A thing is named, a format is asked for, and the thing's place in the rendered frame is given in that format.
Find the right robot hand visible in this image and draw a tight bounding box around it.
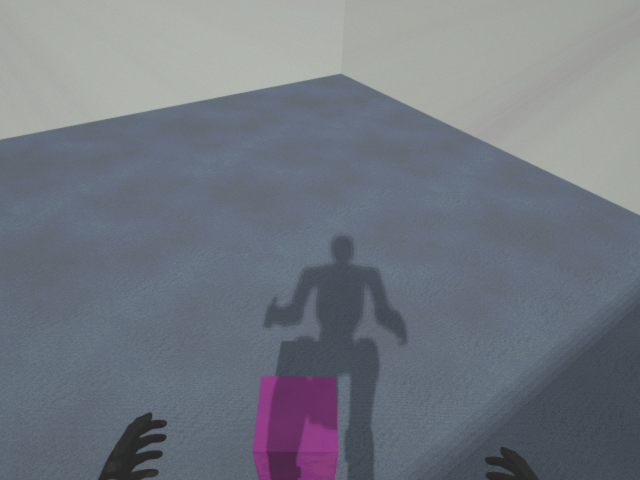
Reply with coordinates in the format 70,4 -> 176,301
485,447 -> 539,480

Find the carton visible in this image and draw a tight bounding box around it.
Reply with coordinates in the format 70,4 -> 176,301
252,376 -> 338,480

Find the left robot hand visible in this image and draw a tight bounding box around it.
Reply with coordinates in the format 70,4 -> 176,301
98,412 -> 167,480

